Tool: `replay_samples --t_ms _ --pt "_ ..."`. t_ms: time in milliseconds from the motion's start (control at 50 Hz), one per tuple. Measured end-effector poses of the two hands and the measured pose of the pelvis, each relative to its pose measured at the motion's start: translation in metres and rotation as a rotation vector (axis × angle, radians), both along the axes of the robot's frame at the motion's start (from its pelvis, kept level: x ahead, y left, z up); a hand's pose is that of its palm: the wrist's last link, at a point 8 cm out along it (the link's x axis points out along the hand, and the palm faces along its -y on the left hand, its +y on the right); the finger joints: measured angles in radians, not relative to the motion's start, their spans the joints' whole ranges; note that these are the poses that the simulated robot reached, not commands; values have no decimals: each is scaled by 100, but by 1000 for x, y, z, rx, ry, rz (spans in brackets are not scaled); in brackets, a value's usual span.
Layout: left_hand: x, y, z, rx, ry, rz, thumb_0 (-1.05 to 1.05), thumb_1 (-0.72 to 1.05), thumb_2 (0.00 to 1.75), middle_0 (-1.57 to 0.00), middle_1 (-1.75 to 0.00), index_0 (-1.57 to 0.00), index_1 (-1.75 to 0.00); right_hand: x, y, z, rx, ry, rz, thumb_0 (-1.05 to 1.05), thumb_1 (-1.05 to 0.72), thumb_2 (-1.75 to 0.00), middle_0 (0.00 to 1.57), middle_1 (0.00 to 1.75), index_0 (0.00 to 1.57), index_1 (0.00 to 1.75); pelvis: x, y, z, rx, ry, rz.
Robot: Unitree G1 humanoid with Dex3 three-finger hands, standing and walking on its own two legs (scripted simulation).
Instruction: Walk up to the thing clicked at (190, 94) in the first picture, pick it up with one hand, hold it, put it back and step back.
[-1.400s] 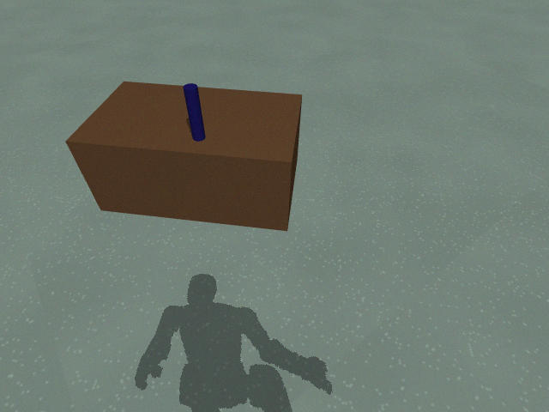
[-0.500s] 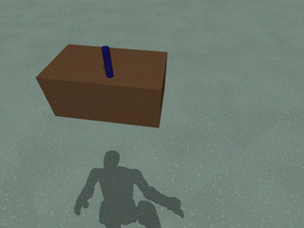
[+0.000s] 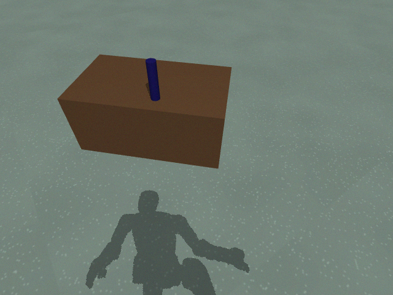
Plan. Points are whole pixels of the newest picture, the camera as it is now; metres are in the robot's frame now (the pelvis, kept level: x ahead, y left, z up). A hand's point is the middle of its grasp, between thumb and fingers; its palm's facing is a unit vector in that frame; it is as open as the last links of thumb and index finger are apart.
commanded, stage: walk up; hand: left
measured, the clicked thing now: (153, 80) +1.20 +0.29 -0.24
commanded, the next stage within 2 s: none
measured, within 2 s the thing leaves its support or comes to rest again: neither
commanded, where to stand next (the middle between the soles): +0.76 +0.14 m, yaw -7 degrees
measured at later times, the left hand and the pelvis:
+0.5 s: hand (88, 222) +0.34 +0.31 -0.13, palm faces -0.13 -0.90 -0.42, open 7.4 cm; pelvis +0.20 +0.04 -0.02, yaw -4 degrees
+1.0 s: hand (74, 184) +0.48 +0.41 -0.16, palm faces -0.16 -0.91 -0.39, open 7.4 cm; pelvis +0.40 +0.12 -0.01, yaw -7 degrees
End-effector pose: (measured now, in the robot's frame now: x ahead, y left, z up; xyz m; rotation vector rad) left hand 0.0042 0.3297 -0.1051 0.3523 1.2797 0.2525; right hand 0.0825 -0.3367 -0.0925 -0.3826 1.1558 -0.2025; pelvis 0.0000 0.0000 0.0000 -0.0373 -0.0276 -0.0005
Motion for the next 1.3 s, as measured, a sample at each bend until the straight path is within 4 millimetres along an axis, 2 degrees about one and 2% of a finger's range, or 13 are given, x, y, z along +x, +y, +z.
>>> replay_samples --t_ms 80,200,380,460,520,600,680,780,860,920,1020,1180,1300 --pt "27 37 -17 16 38 -22 1 90 90 -21 -30 -21 -30 20 22 0 -31 -58 -21 1 -90 -90 20 30 21 30 25 27 -13 32 -13 -25" --pt "108 50 -8 -8 -33 -100 1 91 90 -21 -30 -21 -30 17 56 4 4 -28 -99 1 -90 -90 20 30 21 30 65 46 -2 35 -19 -50" --pt "242 40 13 -18 -137 -210 1 91 90 -21 -30 -21 -30 34 79 -16 70 54 -166 1 -90 -90 20 31 21 30 141 55 0 51 -28 -77" --pt "308 25 15 -4 -205 -246 1 90 90 -21 -30 -21 -30 60 76 -35 93 80 -185 1 -90 -90 20 31 21 30 182 48 -11 51 -29 -81" --pt "346 15 14 7 -285 -247 1 90 90 -21 -30 -21 -30 91 73 -48 99 94 -170 1 -90 -90 20 30 21 30 206 42 -20 26 -39 -75" --pt "367 11 21 -8 -309 -227 0 90 90 -21 -30 -21 -30 148 73 -42 98 54 -128 1 -90 -90 20 30 21 30 235 45 -13 23 -41 -77" --pt "374 22 23 -12 -258 -219 0 90 90 -21 -30 -21 -30 203 72 -26 82 -13 -91 1 -90 -90 20 30 21 30 264 55 -5 18 -27 -84" --pt "386 56 13 -13 -191 -190 1 90 90 -21 -30 -21 -30 259 79 -9 34 -34 -62 1 -90 -90 20 30 21 30 306 75 -5 8 -12 -87" --pt "407 95 -8 -6 -135 -170 1 90 90 -21 -30 -21 -30 299 94 -4 -24 -61 -60 1 -90 -90 20 30 21 30 345 100 -17 11 -11 -93" --pt "431 114 -20 7 -79 -166 1 90 90 -21 -30 -21 -30 315 108 -1 -44 -92 -90 1 -90 -90 20 30 21 30 369 114 -22 25 -13 -110" --pt "484 119 -14 -15 -79 -200 1 91 90 -21 -30 -21 -30 325 133 6 -23 -45 -143 1 -90 -90 20 30 21 30 406 123 -9 31 -14 -123" --pt "575 102 5 -31 -135 -259 1 91 90 -21 -30 -21 -30 345 150 -10 42 50 -178 1 -90 -90 20 31 21 30 464 127 -3 41 -18 -128" --pt "638 83 8 4 -245 -276 1 90 90 -21 -30 -21 -30 387 142 -44 84 66 -184 1 -90 -90 20 31 21 30 508 114 -21 30 -34 -124"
